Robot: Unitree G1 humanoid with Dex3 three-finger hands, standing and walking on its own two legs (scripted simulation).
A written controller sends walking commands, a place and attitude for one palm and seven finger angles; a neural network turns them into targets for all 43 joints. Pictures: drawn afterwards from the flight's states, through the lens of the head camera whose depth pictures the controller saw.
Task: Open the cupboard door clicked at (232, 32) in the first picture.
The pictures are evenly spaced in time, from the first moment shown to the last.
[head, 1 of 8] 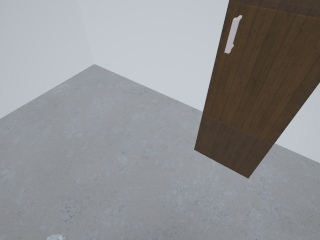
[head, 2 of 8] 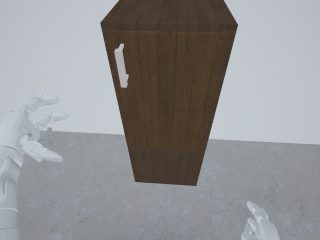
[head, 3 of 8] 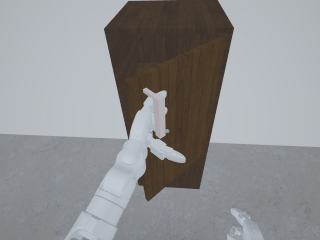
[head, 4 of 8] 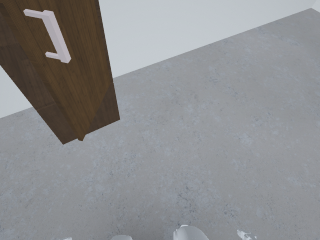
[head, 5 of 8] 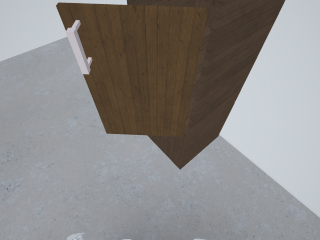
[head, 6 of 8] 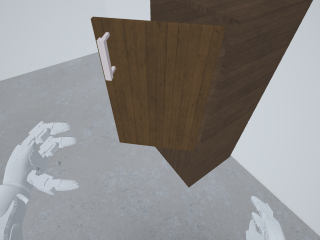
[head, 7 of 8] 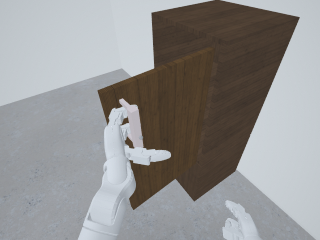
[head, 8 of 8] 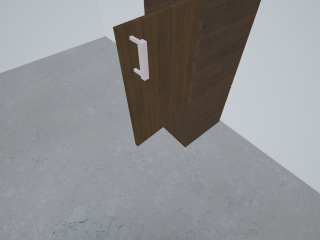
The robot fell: no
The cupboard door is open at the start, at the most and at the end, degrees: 0 96 94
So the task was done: yes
